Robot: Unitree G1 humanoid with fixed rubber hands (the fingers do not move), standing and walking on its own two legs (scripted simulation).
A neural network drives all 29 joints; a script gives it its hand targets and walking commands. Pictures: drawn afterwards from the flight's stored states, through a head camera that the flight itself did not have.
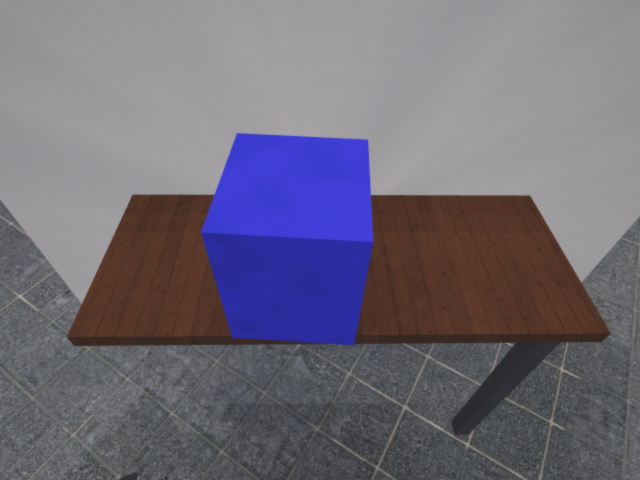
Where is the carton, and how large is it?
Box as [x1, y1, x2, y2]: [201, 133, 372, 344]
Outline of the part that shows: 237,133 201,231 232,337 353,344 372,245 367,140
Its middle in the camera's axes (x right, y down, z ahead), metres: -0.03 +0.00 +0.61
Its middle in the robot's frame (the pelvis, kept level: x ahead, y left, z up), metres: +0.45 +0.04 +0.02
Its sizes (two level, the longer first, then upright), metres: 0.210 0.200 0.250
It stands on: a table, 0.67 m high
